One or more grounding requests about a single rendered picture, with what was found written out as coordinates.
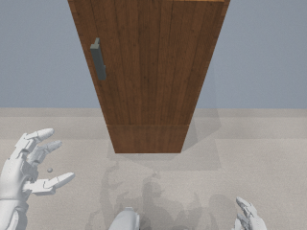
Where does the robot left shin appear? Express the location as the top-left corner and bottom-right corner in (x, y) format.
(124, 207), (134, 212)

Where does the cupboard door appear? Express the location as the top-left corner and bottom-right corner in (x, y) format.
(73, 0), (224, 126)

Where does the handle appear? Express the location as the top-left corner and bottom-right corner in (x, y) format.
(90, 37), (106, 81)

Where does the left robot hand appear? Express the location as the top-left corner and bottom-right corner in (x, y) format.
(0, 128), (76, 202)

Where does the robot left thigh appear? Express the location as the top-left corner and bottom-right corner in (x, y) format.
(108, 210), (140, 230)

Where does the right robot hand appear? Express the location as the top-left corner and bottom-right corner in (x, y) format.
(231, 196), (268, 230)

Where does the robot left forearm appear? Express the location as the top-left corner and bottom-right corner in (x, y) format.
(0, 198), (29, 230)

